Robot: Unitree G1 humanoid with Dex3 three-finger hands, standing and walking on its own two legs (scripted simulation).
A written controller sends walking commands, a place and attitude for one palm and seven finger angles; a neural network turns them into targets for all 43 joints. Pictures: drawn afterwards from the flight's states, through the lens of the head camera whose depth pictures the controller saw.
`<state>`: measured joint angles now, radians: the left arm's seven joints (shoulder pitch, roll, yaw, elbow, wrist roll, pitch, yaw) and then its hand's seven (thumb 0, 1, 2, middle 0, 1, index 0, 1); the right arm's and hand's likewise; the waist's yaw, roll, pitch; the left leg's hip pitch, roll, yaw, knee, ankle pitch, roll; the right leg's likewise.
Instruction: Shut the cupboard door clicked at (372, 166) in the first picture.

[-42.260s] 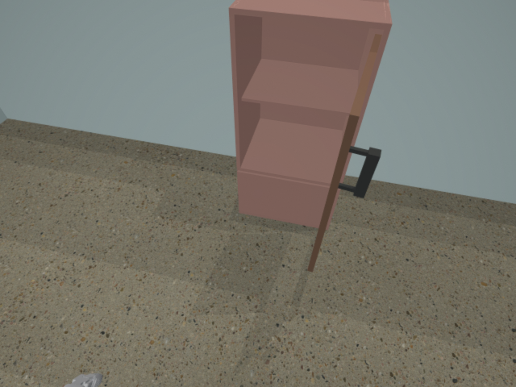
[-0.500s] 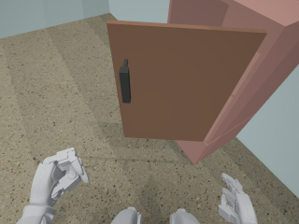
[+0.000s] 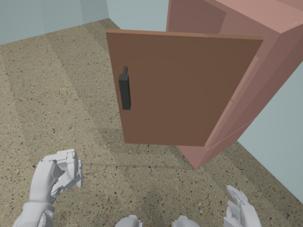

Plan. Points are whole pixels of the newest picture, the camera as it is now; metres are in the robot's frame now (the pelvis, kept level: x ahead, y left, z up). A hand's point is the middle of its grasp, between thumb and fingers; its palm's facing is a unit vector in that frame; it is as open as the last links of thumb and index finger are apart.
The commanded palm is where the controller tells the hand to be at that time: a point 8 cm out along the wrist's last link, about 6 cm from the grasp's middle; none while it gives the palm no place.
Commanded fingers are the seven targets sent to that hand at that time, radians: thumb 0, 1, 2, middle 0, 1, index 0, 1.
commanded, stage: raise the hand and make a fist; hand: left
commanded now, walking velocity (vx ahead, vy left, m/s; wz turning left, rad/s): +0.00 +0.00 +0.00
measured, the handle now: (126, 88) +0.51 +0.12 +0.05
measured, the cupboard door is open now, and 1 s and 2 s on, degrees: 55 55 55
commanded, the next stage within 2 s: bring the fist close to the handle in 0.20 s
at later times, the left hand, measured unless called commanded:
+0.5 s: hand (95, 166) +0.25 +0.15 +0.05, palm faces +0.02 -1.00 -0.04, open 3.1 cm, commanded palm +0.24 +0.21 +0.06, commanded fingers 0.00 0.90 0.90 -1.30 -1.50 -1.30 -1.50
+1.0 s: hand (120, 132) +0.34 +0.11 +0.05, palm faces +0.00 -1.00 -0.01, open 3.1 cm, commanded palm +0.33 +0.16 +0.06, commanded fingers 0.00 0.90 0.90 -1.30 -1.50 -1.30 -1.50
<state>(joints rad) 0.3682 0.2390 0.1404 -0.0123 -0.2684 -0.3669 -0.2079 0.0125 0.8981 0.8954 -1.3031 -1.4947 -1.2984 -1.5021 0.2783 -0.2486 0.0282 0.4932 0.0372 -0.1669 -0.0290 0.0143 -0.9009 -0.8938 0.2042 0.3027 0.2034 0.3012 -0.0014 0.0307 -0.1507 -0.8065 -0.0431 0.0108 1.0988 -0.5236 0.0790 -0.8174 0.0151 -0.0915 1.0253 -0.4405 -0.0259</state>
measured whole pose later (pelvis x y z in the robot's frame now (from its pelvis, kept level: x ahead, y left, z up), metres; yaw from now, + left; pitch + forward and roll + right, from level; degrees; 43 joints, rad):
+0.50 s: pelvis +0.00 -0.02 -0.01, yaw +1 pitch +14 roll -2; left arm 0.24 0.22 0.11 0.08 -0.24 -0.39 -0.18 0.01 0.90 0.90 -1.31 -1.50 -1.30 -1.50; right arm 0.24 -0.25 0.03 0.52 0.04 -0.18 -0.03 0.01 -0.90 -0.89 0.20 0.30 0.20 0.30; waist 0.00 0.03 -0.15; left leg -0.84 -0.04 0.00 1.12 -0.53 0.05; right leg -0.85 0.02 -0.11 1.07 -0.46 -0.06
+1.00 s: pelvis +0.01 -0.02 +0.00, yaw -1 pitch +15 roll -1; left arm -0.11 0.16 0.06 0.35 -0.16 -0.37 -0.03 0.01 0.90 0.90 -1.31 -1.50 -1.30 -1.50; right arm 0.26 -0.25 0.01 0.57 0.03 -0.09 0.00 0.01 -0.90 -0.89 0.20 0.30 0.20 0.30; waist -0.04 0.02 -0.14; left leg -0.81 -0.04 0.03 1.07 -0.52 0.05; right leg -0.85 0.02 -0.07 1.04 -0.45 -0.05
